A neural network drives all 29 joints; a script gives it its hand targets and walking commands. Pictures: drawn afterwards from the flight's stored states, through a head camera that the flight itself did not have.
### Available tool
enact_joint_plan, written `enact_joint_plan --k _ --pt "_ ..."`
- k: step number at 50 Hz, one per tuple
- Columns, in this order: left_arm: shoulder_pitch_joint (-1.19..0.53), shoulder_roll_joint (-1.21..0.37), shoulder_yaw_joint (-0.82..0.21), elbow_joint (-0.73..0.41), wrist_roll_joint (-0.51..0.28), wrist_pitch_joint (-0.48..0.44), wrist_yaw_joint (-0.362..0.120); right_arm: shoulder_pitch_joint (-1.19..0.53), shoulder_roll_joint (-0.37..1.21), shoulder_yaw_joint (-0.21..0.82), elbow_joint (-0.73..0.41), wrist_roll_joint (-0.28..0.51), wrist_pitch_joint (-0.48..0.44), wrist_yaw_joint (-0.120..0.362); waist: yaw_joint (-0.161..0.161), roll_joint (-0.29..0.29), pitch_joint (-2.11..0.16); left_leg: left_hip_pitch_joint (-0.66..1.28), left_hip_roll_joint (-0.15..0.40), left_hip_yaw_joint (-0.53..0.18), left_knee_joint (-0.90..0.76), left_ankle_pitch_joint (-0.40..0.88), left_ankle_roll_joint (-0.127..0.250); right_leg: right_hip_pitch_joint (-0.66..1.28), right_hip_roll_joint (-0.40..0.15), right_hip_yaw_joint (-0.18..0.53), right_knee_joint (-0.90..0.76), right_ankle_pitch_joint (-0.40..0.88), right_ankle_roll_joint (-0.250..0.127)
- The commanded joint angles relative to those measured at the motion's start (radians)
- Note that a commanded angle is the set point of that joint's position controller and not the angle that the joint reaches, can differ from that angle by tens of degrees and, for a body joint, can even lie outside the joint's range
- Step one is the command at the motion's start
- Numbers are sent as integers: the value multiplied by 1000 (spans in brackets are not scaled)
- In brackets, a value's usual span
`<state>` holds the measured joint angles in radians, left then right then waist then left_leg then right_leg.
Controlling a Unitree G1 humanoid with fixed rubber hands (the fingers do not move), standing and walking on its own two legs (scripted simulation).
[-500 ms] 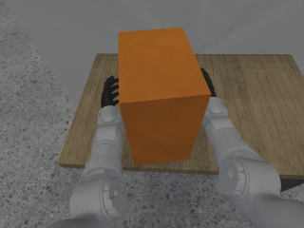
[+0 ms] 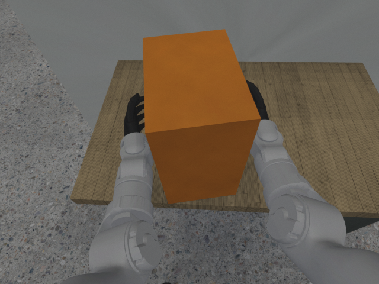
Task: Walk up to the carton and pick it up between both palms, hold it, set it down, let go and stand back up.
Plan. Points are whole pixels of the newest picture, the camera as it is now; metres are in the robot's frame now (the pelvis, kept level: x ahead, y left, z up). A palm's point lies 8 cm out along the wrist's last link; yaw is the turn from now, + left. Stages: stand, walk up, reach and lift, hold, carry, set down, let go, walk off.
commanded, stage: set down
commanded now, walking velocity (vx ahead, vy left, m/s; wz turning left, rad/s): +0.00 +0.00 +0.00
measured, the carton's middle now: (194, 124) +0.45 +0.05 +0.03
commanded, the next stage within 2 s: none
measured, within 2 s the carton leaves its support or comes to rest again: neither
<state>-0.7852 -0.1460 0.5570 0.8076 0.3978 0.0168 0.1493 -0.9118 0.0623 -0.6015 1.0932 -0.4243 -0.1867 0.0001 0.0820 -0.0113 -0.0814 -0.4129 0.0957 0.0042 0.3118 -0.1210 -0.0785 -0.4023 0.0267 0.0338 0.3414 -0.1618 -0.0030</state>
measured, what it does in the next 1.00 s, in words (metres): stands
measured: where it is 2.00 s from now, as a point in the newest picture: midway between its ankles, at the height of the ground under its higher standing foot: outside the picture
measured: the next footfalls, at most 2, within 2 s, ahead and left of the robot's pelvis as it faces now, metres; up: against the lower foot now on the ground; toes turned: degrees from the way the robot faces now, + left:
none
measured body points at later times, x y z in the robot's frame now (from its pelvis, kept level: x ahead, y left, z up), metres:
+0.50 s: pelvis +0.01 +0.00 +0.00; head +0.08 +0.02 +0.45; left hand +0.42 +0.18 +0.06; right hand +0.45 -0.09 +0.07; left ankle +0.00 +0.17 -0.74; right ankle -0.01 -0.11 -0.74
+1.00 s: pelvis +0.01 +0.01 +0.00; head +0.08 +0.02 +0.45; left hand +0.41 +0.18 +0.05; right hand +0.45 -0.09 +0.06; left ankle +0.00 +0.17 -0.74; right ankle -0.01 -0.11 -0.74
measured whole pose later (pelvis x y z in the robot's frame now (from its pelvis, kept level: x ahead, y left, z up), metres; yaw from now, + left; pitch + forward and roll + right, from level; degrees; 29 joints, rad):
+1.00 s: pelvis +0.01 +0.01 +0.00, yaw +0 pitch +10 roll +0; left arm -0.71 -0.22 0.58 0.63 0.48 0.04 0.11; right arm -0.84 0.12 -0.64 0.97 -0.47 -0.20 0.07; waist 0.07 -0.04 -0.01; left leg -0.33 0.08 0.02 0.30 -0.14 -0.07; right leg -0.33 0.01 0.05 0.35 -0.19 0.00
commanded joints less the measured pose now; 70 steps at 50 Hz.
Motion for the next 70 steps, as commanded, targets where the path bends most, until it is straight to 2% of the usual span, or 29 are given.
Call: enact_joint_plan --k 1,13,41,51,57,61,64,67,70 --pt "-613 -456 -257 -62 14 -33 -83 -552 462 206 -27 -47 -43 119 -18 -7 -640 307 -80 177 48 352 38 320 16 -126 42 502 59" --pt "-553 -449 -231 -98 44 -8 -89 -503 437 167 -50 -72 -32 136 -26 -9 -589 347 -79 183 52 365 41 279 22 -134 26 444 55" --pt "-405 -457 -223 -158 90 22 -103 -375 435 171 -99 -82 -14 143 -29 -5 -450 383 -85 180 42 354 60 227 19 -133 4 357 51" --pt "-380 -395 -196 -172 91 25 -89 -353 357 145 -113 -75 -3 132 -24 -17 -431 394 -89 175 39 349 67 205 16 -126 -4 331 53" --pt "-380 -296 -173 -182 75 23 -62 -360 243 126 -143 -46 2 109 -20 -11 -448 386 -88 178 46 355 67 196 15 -116 0 320 52" --pt "-389 -122 -151 -208 30 10 -10 -374 48 125 -162 28 5 66 -8 -3 -495 376 -89 179 62 380 61 188 22 -102 3 319 52" --pt "-449 38 -203 -211 -83 -4 58 -452 -155 190 -161 169 6 7 8 17 -567 341 -88 183 90 378 47 157 40 -81 7 298 46" --pt "-517 42 -264 -115 -178 -43 95 -541 -149 277 -113 264 14 -18 26 28 -641 299 -81 155 138 358 33 84 43 -71 25 234 32" --pt "-525 117 -283 -88 -253 -49 120 -583 -299 344 -119 371 12 -41 39 39 -796 326 -75 146 183 482 1 81 56 -68 48 353 34"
